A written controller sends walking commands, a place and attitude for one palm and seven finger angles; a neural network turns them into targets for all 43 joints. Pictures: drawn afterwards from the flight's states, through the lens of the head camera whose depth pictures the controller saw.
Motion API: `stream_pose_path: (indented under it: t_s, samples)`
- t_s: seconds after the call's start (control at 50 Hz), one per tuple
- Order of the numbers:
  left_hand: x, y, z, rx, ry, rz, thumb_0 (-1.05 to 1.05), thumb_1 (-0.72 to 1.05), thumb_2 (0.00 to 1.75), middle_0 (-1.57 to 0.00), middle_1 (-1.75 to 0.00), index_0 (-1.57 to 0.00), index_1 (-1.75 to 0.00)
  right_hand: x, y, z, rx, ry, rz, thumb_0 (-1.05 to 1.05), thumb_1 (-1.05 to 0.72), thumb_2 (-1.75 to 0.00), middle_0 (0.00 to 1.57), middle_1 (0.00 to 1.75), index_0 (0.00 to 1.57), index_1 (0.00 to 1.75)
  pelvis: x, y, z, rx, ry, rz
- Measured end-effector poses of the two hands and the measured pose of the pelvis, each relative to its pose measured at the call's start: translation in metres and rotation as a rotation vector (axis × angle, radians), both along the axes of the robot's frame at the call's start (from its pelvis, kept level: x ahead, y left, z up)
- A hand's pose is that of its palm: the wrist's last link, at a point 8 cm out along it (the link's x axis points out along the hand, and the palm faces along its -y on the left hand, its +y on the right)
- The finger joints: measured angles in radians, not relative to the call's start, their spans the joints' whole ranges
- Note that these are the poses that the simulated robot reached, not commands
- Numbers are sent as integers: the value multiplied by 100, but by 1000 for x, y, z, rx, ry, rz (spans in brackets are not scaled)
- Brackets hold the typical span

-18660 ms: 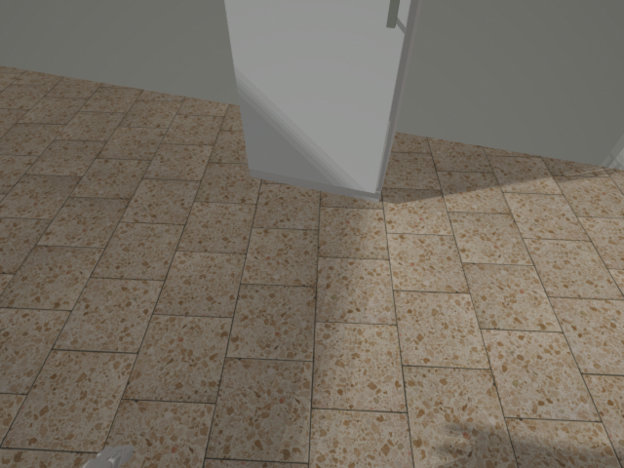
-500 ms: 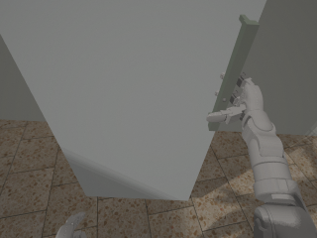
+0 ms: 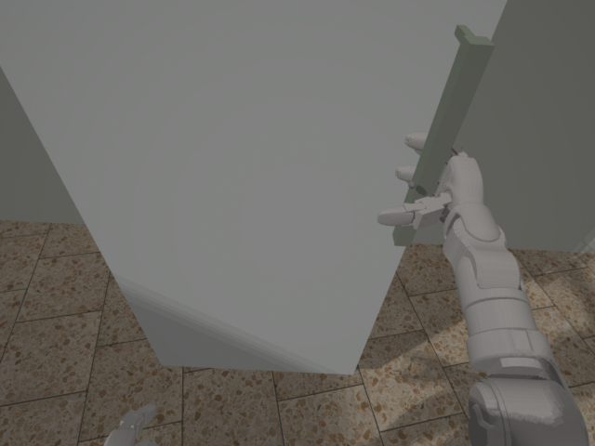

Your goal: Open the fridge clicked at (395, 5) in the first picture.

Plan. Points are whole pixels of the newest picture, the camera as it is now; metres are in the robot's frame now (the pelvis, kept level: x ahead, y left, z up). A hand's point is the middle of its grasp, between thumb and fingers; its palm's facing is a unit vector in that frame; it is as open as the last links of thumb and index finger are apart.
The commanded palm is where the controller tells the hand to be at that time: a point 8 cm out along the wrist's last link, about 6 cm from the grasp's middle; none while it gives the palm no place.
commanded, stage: slide the fingers in behind the handle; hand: right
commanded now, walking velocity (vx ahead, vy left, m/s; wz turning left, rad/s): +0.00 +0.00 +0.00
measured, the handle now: (427, 153) +0.47 -0.13 +0.19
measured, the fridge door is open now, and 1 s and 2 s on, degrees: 0 0 1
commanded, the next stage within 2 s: grip the handle and tug to test in 0.28 s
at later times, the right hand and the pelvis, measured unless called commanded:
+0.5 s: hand (413, 186) +0.41 -0.11 +0.18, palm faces -0.02 +1.00 +0.00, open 13.8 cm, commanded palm +0.39 -0.15 +0.18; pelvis +0.00 +0.00 +0.00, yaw +0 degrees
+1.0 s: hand (416, 187) +0.41 -0.11 +0.18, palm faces -0.01 +1.00 +0.00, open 6.6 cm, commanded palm +0.39 -0.16 +0.18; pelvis +0.01 +0.00 +0.00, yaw +0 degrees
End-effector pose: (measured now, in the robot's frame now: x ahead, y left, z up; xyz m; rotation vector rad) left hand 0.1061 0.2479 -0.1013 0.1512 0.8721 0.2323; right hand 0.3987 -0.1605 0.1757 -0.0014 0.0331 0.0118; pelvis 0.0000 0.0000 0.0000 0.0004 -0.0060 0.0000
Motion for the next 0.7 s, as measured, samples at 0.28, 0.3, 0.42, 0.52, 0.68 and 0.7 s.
stream_pose_path:
  t_s: [0.28, 0.3, 0.42, 0.52, 0.68, 0.7]
  samples:
    - [16, -6, 6, -1, -36, -20, 1, 90, 90, -20, -30, -20, -30, -4, 0, 1, 1, -7, 5, -1, 50, -30, 28, 120, 29, 120, 1, -2, 0, 0, -6, -1]
    - [17, -6, 6, 0, -37, -22, 1, 90, 90, -20, -30, -20, -30, -4, 0, 2, 2, -6, 5, -1, 50, -30, 28, 120, 29, 120, 1, -2, 0, 0, -6, -2]
    - [19, -7, 7, 3, -38, -24, 1, 90, 90, -20, -30, -20, -30, -4, 0, 2, -1, -2, 6, -1, 50, -31, 28, 120, 30, 120, 1, -3, 0, 0, -6, -2]
    - [18, -7, 6, -2, -39, -20, 1, 90, 90, -20, -30, -20, -30, -5, 0, 2, 1, -9, 3, -1, 44, -33, 28, 121, 29, 121, 2, -3, 0, 0, -8, 0]
    - [17, -8, 5, -5, -28, -19, 1, 90, 90, -20, -30, -20, -30, -7, -1, 2, -6, -10, -3, -1, 17, -45, 30, 124, 30, 124, 3, -3, 1, -1, -10, -1]
    - [17, -8, 5, -5, -27, -19, 1, 90, 90, -20, -30, -20, -30, -7, -1, 3, -6, -10, -3, -1, 13, -46, 31, 125, 31, 125, 4, -3, 1, -1, -10, -1]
